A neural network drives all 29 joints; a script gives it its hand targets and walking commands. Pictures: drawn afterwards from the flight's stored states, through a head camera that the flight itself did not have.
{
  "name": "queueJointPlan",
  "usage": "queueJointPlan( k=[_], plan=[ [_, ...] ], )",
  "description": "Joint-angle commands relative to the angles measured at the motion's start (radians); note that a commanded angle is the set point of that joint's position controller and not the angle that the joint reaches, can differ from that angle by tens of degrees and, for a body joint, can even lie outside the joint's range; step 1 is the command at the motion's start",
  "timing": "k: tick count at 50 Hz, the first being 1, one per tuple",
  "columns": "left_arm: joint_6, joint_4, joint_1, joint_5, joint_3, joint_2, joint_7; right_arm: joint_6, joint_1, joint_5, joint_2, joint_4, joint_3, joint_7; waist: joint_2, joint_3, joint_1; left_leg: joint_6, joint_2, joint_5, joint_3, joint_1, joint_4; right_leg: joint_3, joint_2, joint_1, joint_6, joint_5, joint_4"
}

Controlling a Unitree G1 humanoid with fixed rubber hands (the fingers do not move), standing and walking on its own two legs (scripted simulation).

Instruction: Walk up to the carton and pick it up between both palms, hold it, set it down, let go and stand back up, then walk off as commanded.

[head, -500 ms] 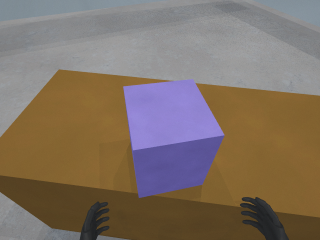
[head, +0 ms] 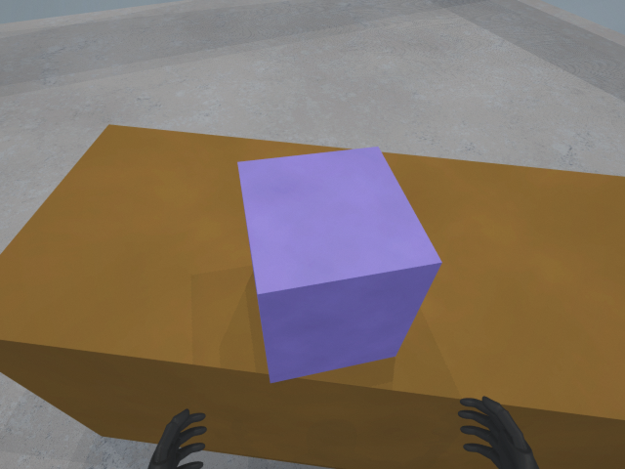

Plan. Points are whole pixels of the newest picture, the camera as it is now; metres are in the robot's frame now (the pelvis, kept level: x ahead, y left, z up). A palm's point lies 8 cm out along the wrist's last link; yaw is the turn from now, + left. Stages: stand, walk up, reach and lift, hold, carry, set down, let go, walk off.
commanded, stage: set down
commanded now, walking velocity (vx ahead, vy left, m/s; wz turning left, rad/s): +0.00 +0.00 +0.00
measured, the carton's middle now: (323, 267) +0.40 +0.03 +0.02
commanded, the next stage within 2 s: let go in 0.88 s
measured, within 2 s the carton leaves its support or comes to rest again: neither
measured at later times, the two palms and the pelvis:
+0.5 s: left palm out of the picture +0.14 +0.22 -0.10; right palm out of the picture +0.16 -0.21 -0.08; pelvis +0.00 +0.00 +0.00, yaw +0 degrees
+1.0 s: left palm out of the picture +0.15 +0.22 -0.09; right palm out of the picture +0.16 -0.21 -0.08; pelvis +0.00 +0.00 +0.00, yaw +0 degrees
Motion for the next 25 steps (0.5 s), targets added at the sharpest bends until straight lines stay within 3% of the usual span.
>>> queueJointPlan(
  k=[1,2,3,5,8,9,10,11,12,13,15,16,18,22,25],
  plan=[
    [-0.042,-0.173,-0.131,0.019,0.057,0.199,-0.007,-0.073,-0.056,-0.053,-0.061,0.028,-0.031,-0.035,0.065,-0.112,-0.056,0.016,-0.027,0.133,0.065,-0.024,-0.098,0.136,-0.113,0.235,0.055,0.153,-0.032],
    [-0.035,-0.112,-0.129,0.009,0.047,0.195,-0.024,-0.07,-0.057,-0.058,-0.065,0.051,-0.032,-0.041,0.035,-0.111,-0.072,0.018,-0.036,0.083,0.077,-0.029,-0.099,0.145,-0.107,0.226,0.058,0.105,-0.041],
    [-0.04,-0.16,-0.142,0.003,0.051,0.206,-0.02,-0.076,-0.06,-0.057,-0.065,0.02,-0.034,-0.043,0.035,-0.143,-0.068,0.021,-0.032,0.085,0.065,-0.019,-0.096,0.147,-0.104,0.233,0.055,0.089,-0.035],
    [-0.028,-0.109,-0.158,0.004,0.059,0.213,-0.028,-0.071,-0.064,-0.074,-0.049,0.052,-0.028,-0.051,0.045,-0.114,-0.069,0.013,-0.036,0.06,0.078,-0.028,-0.099,0.153,-0.112,0.231,0.059,0.077,-0.037],
    [-0.03,-0.09,-0.15,0.005,0.066,0.218,-0.038,-0.088,-0.06,-0.09,-0.048,0.077,-0.033,-0.058,0.027,-0.137,-0.061,0.012,-0.036,0.075,0.077,-0.036,-0.086,0.147,-0.104,0.234,0.06,0.142,-0.017],
    [-0.033,-0.104,-0.144,0.016,0.067,0.219,-0.034,-0.094,-0.053,-0.09,-0.049,0.08,-0.03,-0.055,0.053,-0.141,-0.059,0.011,-0.03,0.103,0.077,-0.02,-0.088,0.14,-0.106,0.232,0.063,0.156,-0.022],
    [-0.026,-0.071,-0.127,0.012,0.072,0.224,-0.041,-0.091,-0.043,-0.09,-0.034,0.097,-0.021,-0.059,0.034,-0.123,-0.063,0.019,-0.039,0.09,0.086,-0.022,-0.084,0.139,-0.113,0.241,0.062,0.168,-0.025],
    [-0.032,-0.118,-0.148,0.013,0.075,0.23,-0.033,-0.098,-0.061,-0.084,-0.032,0.052,-0.025,-0.057,0.067,-0.142,-0.059,0.012,-0.031,0.085,0.076,-0.03,-0.082,0.153,-0.118,0.242,0.057,0.133,-0.022],
    [-0.024,-0.06,-0.156,0.004,0.063,0.231,-0.045,-0.095,-0.054,-0.098,-0.02,0.101,-0.032,-0.065,0.043,-0.125,-0.075,0.02,-0.04,0.055,0.085,-0.026,-0.089,0.144,-0.113,0.23,0.062,0.122,-0.026],
    [-0.037,-0.124,-0.173,0.012,0.072,0.236,-0.032,-0.104,-0.078,-0.087,-0.033,0.06,-0.033,-0.062,0.061,-0.134,-0.061,0.016,-0.031,0.093,0.078,-0.019,-0.088,0.136,-0.111,0.223,0.061,0.144,-0.016],
    [-0.019,-0.073,-0.179,0.003,0.064,0.242,-0.052,-0.09,-0.057,-0.101,-0.003,0.12,-0.029,-0.072,0.06,-0.091,-0.079,0.019,-0.038,0.058,0.086,-0.015,-0.082,0.147,-0.121,0.227,0.063,0.132,-0.033],
    [-0.023,-0.073,-0.175,0.003,0.074,0.245,-0.051,-0.096,-0.069,-0.099,-0.003,0.108,-0.02,-0.072,0.047,-0.107,-0.065,0.018,-0.039,0.062,0.092,-0.023,-0.088,0.142,-0.113,0.231,0.064,0.132,-0.031],
    [-0.02,-0.046,-0.176,0.004,0.066,0.24,-0.053,-0.097,-0.085,-0.108,-0.008,0.13,-0.023,-0.071,0.073,-0.1,-0.069,0.015,-0.034,0.047,0.085,-0.019,-0.093,0.135,-0.109,0.22,0.061,0.094,-0.031],
    [-0.017,-0.06,-0.176,0.002,0.066,0.25,-0.048,-0.112,-0.09,-0.119,-0.03,0.123,-0.04,-0.072,0.058,-0.133,-0.058,0.021,-0.031,0.082,0.091,-0.025,-0.075,0.124,-0.101,0.234,0.058,0.136,-0.01],
    [-0.008,-0.064,-0.185,0.001,0.055,0.249,-0.046,-0.105,-0.099,-0.109,-0.044,0.135,-0.049,-0.068,0.076,-0.131,-0.064,0.019,-0.029,0.096,0.08,0.003,-0.075,0.114,-0.096,0.226,0.057,0.13,-0.007]
  ],
)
